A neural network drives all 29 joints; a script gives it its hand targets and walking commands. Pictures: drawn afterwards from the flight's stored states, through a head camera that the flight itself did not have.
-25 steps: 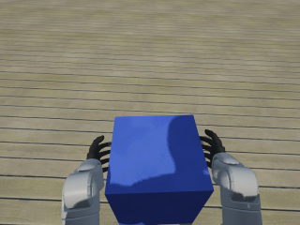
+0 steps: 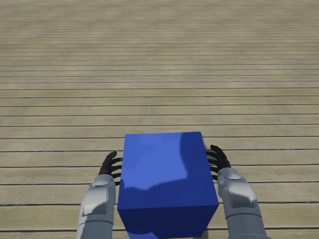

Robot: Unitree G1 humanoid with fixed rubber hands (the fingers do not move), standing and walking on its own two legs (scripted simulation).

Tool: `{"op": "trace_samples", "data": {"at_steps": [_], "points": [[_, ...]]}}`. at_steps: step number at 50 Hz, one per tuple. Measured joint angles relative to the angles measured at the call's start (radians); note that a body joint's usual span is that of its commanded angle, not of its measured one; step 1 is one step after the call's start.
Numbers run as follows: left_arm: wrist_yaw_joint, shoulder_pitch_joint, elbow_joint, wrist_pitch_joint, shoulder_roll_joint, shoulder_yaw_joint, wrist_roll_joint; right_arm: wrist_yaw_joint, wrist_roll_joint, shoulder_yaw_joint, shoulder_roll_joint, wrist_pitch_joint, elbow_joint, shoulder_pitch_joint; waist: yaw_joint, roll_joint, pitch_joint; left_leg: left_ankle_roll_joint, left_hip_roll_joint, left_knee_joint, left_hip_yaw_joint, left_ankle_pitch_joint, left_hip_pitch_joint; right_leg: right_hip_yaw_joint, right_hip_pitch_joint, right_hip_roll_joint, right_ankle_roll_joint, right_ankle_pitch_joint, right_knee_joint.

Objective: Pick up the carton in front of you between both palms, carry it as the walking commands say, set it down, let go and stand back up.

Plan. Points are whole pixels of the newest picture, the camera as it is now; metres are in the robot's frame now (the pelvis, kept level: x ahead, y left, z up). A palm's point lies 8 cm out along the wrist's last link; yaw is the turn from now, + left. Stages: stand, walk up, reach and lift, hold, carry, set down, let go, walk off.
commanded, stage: carry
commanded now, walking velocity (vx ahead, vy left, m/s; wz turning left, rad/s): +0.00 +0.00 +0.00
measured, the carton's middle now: (164, 187) +0.30 +0.00 -0.05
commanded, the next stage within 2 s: hold in 1.76 s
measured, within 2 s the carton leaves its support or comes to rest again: neither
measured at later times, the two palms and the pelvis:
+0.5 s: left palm (111, 181) +0.28 +0.13 +0.03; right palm (230, 173) +0.28 -0.16 +0.05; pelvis -0.01 -0.01 +0.00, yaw +0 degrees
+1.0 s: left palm (111, 188) +0.26 +0.13 +0.04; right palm (235, 181) +0.26 -0.17 +0.05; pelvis -0.03 -0.02 +0.00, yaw +0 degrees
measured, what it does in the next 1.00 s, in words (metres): stands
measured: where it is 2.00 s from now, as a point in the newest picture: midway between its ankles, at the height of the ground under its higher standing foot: outside the picture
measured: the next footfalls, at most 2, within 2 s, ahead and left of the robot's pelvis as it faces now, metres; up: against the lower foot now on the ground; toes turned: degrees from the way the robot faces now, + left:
none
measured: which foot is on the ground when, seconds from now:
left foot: down 0.00-1.00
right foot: down 0.00-1.00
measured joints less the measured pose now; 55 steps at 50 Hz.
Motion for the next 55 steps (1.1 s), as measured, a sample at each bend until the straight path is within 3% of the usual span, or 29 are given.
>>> {"op": "trace_samples", "data": {"at_steps": [8, 15, 55], "points": [[-0.002, -0.023, 0.044, -0.09, -0.005, 0.021, 0.005, 0.001, -0.011, -0.018, 0.004, -0.083, 0.033, -0.019, 0.0, 0.01, 0.014, -0.011, 0.018, 0.017, -0.005, -0.007, -0.017, -0.006, -0.01, 0.017, -0.013, 0.001, 0.002], [0.009, 0.012, -0.015, -0.059, 0.001, -0.008, -0.016, -0.004, 0.013, 0.003, -0.002, -0.053, -0.018, 0.009, 0.002, 0.007, 0.0, -0.02, 0.029, 0.023, -0.007, -0.011, -0.018, -0.008, -0.01, 0.027, -0.022, -0.002, 0.003], [0.002, -0.005, 0.015, -0.038, -0.001, 0.005, -0.005, -0.003, 0.0, -0.009, 0.002, -0.027, 0.006, -0.009, 0.006, 0.006, 0.006, -0.024, 0.035, -0.009, -0.001, 0.056, -0.022, -0.003, -0.018, 0.037, -0.039, 0.062, -0.025]]}}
